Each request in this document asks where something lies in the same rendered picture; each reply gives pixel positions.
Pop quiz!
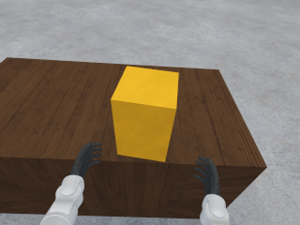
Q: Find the robot right hand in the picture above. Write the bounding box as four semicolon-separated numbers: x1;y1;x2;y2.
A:
193;156;221;197

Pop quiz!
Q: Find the right robot forearm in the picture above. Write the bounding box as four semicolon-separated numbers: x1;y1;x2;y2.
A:
200;194;230;225

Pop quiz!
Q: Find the carton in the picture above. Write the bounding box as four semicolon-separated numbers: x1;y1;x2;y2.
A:
111;66;179;162

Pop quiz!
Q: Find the left robot forearm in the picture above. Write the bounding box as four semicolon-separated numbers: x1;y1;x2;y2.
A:
39;174;84;225

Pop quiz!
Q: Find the pedestal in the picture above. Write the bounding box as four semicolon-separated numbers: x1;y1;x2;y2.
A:
0;57;267;219

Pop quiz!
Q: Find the robot left hand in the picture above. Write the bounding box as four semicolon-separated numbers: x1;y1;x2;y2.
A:
69;142;102;179

